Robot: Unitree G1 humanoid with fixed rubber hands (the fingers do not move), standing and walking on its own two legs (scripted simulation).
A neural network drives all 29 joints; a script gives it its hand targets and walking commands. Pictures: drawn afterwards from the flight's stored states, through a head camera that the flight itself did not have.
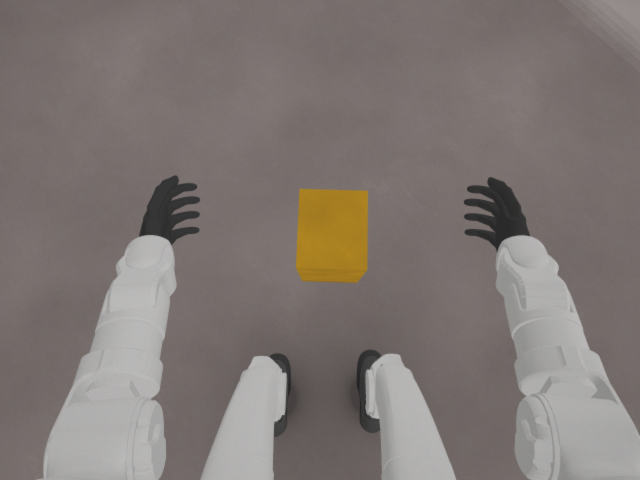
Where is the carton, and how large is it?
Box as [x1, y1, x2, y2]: [296, 189, 367, 282]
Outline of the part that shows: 299,189 296,268 302,280 356,282 366,270 367,191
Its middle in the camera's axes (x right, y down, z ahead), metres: +0.03 +0.00 +0.98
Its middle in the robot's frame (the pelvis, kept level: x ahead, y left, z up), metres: +0.49 -0.01 -0.57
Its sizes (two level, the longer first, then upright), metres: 0.181 0.155 0.263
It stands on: the floor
